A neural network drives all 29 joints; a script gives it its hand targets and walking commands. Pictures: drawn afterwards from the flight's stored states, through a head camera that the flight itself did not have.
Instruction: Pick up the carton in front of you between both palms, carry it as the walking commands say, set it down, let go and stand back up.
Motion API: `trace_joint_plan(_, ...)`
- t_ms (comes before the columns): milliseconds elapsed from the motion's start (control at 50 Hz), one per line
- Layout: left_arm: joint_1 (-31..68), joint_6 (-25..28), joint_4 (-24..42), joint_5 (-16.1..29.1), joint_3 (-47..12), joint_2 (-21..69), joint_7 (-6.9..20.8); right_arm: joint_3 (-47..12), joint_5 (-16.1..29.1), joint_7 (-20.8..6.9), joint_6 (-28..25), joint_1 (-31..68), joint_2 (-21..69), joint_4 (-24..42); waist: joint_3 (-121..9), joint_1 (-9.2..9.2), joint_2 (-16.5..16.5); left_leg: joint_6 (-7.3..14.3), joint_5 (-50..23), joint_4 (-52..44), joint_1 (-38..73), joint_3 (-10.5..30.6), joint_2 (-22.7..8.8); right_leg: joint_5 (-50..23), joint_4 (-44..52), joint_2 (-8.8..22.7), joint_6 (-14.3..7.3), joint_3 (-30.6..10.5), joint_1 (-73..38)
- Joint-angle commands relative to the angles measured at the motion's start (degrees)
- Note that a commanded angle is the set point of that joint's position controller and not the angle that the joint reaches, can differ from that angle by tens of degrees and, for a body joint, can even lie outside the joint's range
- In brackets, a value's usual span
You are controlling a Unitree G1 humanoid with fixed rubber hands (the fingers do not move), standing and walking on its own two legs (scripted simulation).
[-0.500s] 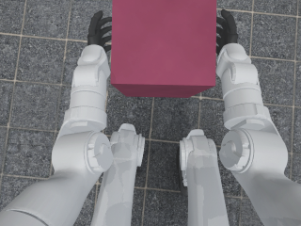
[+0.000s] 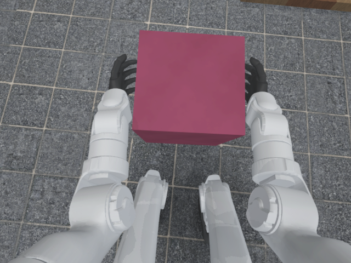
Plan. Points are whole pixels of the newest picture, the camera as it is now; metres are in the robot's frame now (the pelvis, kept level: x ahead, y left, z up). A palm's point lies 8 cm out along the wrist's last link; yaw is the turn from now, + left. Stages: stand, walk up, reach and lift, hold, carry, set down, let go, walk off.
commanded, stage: reach and lift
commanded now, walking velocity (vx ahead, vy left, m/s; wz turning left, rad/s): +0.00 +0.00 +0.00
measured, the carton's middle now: (185, 100) +0.47 +0.02 -0.11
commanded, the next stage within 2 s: hold in 1.98 s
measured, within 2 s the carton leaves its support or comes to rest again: neither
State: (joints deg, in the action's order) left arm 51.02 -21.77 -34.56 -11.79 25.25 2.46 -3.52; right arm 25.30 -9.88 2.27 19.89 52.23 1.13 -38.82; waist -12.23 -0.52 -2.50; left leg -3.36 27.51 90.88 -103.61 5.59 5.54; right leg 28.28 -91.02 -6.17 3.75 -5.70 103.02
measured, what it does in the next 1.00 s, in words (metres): rises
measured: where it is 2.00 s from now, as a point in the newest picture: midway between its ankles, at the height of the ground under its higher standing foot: (177, 223)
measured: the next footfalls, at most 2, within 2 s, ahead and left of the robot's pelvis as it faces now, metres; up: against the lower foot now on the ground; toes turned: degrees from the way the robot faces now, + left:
none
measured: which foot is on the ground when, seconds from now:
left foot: down 0.00-1.00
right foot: down 0.00-1.00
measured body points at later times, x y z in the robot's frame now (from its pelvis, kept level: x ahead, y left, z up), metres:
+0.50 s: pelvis +0.06 +0.00 +0.14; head +0.17 +0.01 +0.58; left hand +0.43 +0.16 +0.10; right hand +0.44 -0.15 +0.11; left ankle +0.10 +0.13 -0.51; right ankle +0.09 -0.13 -0.51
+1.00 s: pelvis +0.09 +0.00 +0.23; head +0.06 +0.01 +0.68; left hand +0.39 +0.15 +0.24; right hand +0.39 -0.15 +0.24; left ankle +0.10 +0.13 -0.51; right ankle +0.09 -0.13 -0.51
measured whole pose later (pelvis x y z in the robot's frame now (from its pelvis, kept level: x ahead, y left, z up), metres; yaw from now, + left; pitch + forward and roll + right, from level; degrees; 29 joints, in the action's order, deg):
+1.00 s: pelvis +0.09 +0.00 +0.23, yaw +0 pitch +0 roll +0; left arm 15.9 -32.1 -22.9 -15.6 15.8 8.9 -0.1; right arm 16.5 -14.4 -0.1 31.3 15.4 8.8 -24.1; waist -5.4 -0.1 -1.2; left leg -0.9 12.8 25.3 -12.6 7.6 2.3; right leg 13.4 -25.9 -2.6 0.9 -8.7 12.5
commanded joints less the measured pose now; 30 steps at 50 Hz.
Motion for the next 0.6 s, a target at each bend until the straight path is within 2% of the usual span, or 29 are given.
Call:
trace_joint_plan(0,33.0,1.2,-1.3,10.7,-34.7,63.0,15.2,-32.7,7.6,-14.6,0.3,29.5,62.9,-2.1,-53.7,-0.38,1.8,0.4,-11.1,-12.3,37.6,-9.2,3.8,-9.3,12.4,-4.5,-1.5,10.0,-31.3)
trace_joint_plan(40,29.3,0.5,-6.0,9.1,-32.1,61.7,15.7,-29.8,6.1,-14.3,0.5,26.9,63.0,-4.8,-46.3,-0.15,-0.8,1.2,-9.1,-15.9,37.0,-7.7,3.7,-7.7,16.5,-4.1,-1.8,8.7,-33.1)
trace_joint_plan(60,28.5,0.9,-3.7,9.2,-35.2,63.1,15.5,-30.6,6.7,-14.5,0.3,25.4,61.0,-4.3,-47.0,-1.25,6.4,0.1,-11.9,-15.7,34.7,-9.3,4.0,-11.8,16.1,-3.7,-2.7,6.9,-37.5)
trace_joint_plan(80,23.6,1.1,-4.6,6.6,-31.4,60.7,15.3,-30.8,6.9,-15.0,0.3,22.7,62.3,-5.8,-44.4,-3.89,2.8,1.2,-13.3,-17.8,38.9,-7.9,3.6,-11.9,17.3,-3.8,-1.1,7.8,-34.3)
trace_joint_plan(100,25.0,1.3,-5.3,9.1,-33.1,64.4,15.0,-31.0,7.4,-14.7,-0.6,22.9,62.1,-4.8,-44.8,0.18,5.0,0.4,-12.6,-18.5,41.1,-8.1,3.9,-11.9,18.5,-4.0,-2.4,7.0,-37.1)
trace_joint_plan(120,19.4,1.8,-7.5,6.3,-31.5,61.5,14.3,-31.1,5.1,-15.1,-0.6,23.5,62.5,-4.1,-42.4,-2.16,1.5,1.3,-12.8,-21.0,42.2,-6.9,3.5,-10.9,18.3,-4.0,-0.8,8.7,-33.6)
trace_joint_plan(140,19.4,2.0,-7.2,5.8,-31.2,61.1,14.3,-29.7,5.0,-15.0,-1.5,22.4,61.7,-2.9,-40.4,-1.90,2.2,1.2,-12.3,-22.6,41.9,-6.6,3.8,-10.1,21.4,-3.7,-1.7,8.0,-34.4)
trace_joint_plan(160,20.9,3.1,-4.6,7.6,-33.2,63.6,14.3,-32.0,6.1,-14.5,-1.7,23.4,63.6,-1.5,-42.1,-1.41,1.7,0.9,-12.5,-22.1,43.3,-7.0,4.0,-10.7,22.1,-3.6,-1.9,6.5,-39.8)
trace_joint_plan(180,22.0,3.1,-5.2,7.1,-31.5,61.3,14.5,-30.5,5.2,-14.3,-1.6,23.1,61.0,-1.8,-38.8,-0.56,0.7,1.5,-10.5,-23.0,43.1,-6.5,3.3,-8.6,23.6,-3.0,-2.0,6.4,-40.3)
trace_joint_plan(200,21.5,3.5,-4.1,7.9,-33.5,62.3,14.4,-32.2,5.3,-14.0,-1.9,20.8,61.9,-1.4,-41.0,-1.79,-0.1,1.7,-12.4,-24.0,47.1,-6.3,3.5,-11.1,24.2,-3.4,-1.6,6.8,-41.5)
trace_joint_plan(220,21.4,3.4,-4.2,8.7,-33.2,62.4,14.6,-31.4,5.6,-13.7,-2.2,21.7,59.8,-2.5,-38.6,0.89,0.8,1.4,-11.3,-26.0,45.1,-5.8,3.4,-10.2,26.1,-3.6,-2.4,6.9,-42.8)
trace_joint_plan(240,24.7,3.8,-1.7,8.4,-35.2,62.1,14.5,-31.0,5.0,-13.5,-2.2,20.8,63.1,-5.1,-39.5,0.81,2.2,1.4,-8.9,-27.2,48.0,-5.9,3.4,-8.7,25.9,-4.1,-2.7,6.7,-43.7)
trace_joint_plan(260,21.6,3.1,-5.2,7.5,-33.3,62.6,14.7,-30.1,4.6,-13.3,-2.2,18.5,60.2,-4.6,-37.0,0.98,5.1,1.3,-6.8,-28.2,48.3,-6.2,3.2,-7.0,27.9,-2.9,-3.3,5.6,-45.1)
trace_joint_plan(280,19.9,3.6,-0.5,8.3,-36.0,65.0,14.0,-30.8,4.3,-14.1,-2.2,13.4,63.4,-4.8,-39.6,1.73,4.6,1.0,-9.7,-28.9,54.3,-5.5,3.4,-9.1,28.1,-3.8,-2.9,6.6,-44.9)
trace_joint_plan(300,17.7,3.7,0.5,7.9,-38.0,64.4,14.1,-33.0,5.9,-14.5,-2.8,17.0,65.2,-0.1,-40.7,-0.98,5.0,1.0,-15.2,-30.1,57.6,-5.6,3.5,-11.8,28.9,-3.9,-1.9,6.5,-44.8)
trace_joint_plan(320,14.9,3.7,-1.0,7.7,-36.7,65.3,13.8,-34.1,7.3,-14.6,-2.5,15.5,65.3,0.5,-40.8,-3.11,5.4,1.6,-16.8,-31.6,58.4,-4.8,2.9,-15.3,29.8,-3.1,-2.2,4.8,-49.5)
trace_joint_plan(340,13.4,3.6,-3.1,7.4,-36.4,63.9,14.0,-34.0,5.5,-14.5,-1.7,11.7,64.6,-3.0,-37.2,0.37,2.8,1.4,-15.9,-32.4,57.5,-4.0,2.7,-15.0,32.1,-3.1,-2.5,5.0,-50.6)
trace_joint_plan(360,10.4,3.3,-2.3,6.2,-35.6,63.9,13.8,-32.5,4.5,-15.2,-1.9,12.2,61.9,-1.6,-34.0,-1.38,3.7,1.4,-14.6,-34.7,57.7,-3.3,2.4,-13.1,32.7,-3.0,-2.6,5.7,-49.5)
trace_joint_plan(380,9.3,3.2,-1.4,6.0,-35.8,63.3,13.7,-32.1,4.6,-15.1,-1.2,7.4,62.6,-4.1,-32.6,0.20,4.8,1.0,-14.2,-36.3,58.7,-3.4,2.2,-13.8,35.1,-2.7,-3.4,3.5,-54.0)
trace_joint_plan(400,9.8,2.8,-1.5,6.9,-36.6,61.5,14.2,-32.8,4.6,-14.8,-1.1,7.3,62.9,-3.8,-31.8,-1.08,2.7,1.3,-13.8,-37.8,57.6,-4.3,2.6,-15.2,36.5,-2.4,-2.4,4.8,-57.8)
trace_joint_plan(420,7.6,2.7,-2.5,6.5,-35.5,62.0,14.4,-34.1,4.2,-14.5,-1.4,6.4,63.0,0.4,-29.8,0.40,-0.1,2.3,-15.6,-38.3,60.8,-3.8,2.4,-15.9,37.8,-2.6,-2.2,4.3,-55.9)
trace_joint_plan(440,5.9,2.8,-1.9,5.8,-34.5,59.5,14.9,-33.9,4.7,-14.1,-1.4,6.9,61.4,0.4,-30.3,-2.18,-0.4,2.1,-18.7,-38.8,58.0,-4.5,2.4,-19.5,40.0,-1.4,-1.9,2.8,-60.7)
trace_joint_plan(460,3.3,2.3,-3.2,5.1,-35.2,61.8,14.8,-34.5,4.1,-13.7,-0.6,4.1,63.1,-0.6,-28.4,0.04,1.6,2.2,-19.7,-40.2,63.2,-3.0,2.2,-20.3,41.2,-1.1,-2.6,2.3,-62.4)
trace_joint_plan(480,3.2,3.1,-0.3,5.3,-35.8,57.8,15.4,-36.3,5.1,-13.4,-1.0,3.8,64.7,0.1,-29.9,-2.15,-0.2,2.2,-22.9,-41.9,63.9,-3.8,2.6,-24.6,42.4,-1.7,-1.4,2.5,-64.1)
trace_joint_plan(500,0.2,3.4,0.1,5.2,-35.2,58.6,15.4,-37.2,6.3,-13.3,-1.3,1.4,65.1,1.5,-32.2,-2.90,0.7,2.7,-26.4,-42.2,66.0,-3.7,2.1,-27.7,42.5,-1.5,-1.2,1.9,-66.7)
trace_joint_plan(520,-0.5,3.5,-0.5,6.5,-37.6,63.1,15.1,-37.5,4.3,-13.2,-1.9,-2.9,62.5,3.9,-32.7,2.75,0.9,1.9,-29.0,-43.2,68.7,-2.5,2.1,-33.8,43.5,-1.1,-1.9,1.4,-69.4)
trace_joint_plan(540,-1.4,4.1,3.4,5.8,-38.2,61.5,15.3,-37.9,4.7,-13.0,-2.4,-3.0,64.0,5.3,-31.9,-0.55,1.3,1.8,-30.3,-45.6,71.1,-2.2,2.8,-35.1,44.9,-1.4,-1.9,0.9,-71.6)
trace_joint_plan(560,-2.1,4.2,3.3,6.9,-39.1,58.0,15.8,-41.3,6.4,-12.8,-1.9,-5.7,66.9,5.4,-31.6,-1.29,0.3,2.2,-28.9,-45.9,71.7,-3.0,2.2,-34.7,46.3,-0.9,-1.3,0.2,-75.5)
trace_joint_plan(580,-3.8,3.8,3.4,6.5,-41.3,60.3,15.7,-40.0,5.6,-12.8,-2.3,-3.5,65.0,7.8,-29.4,-0.54,2.0,2.1,-30.7,-47.8,70.7,-2.3,2.8,-36.1,47.9,-0.7,-1.5,0.0,-75.6)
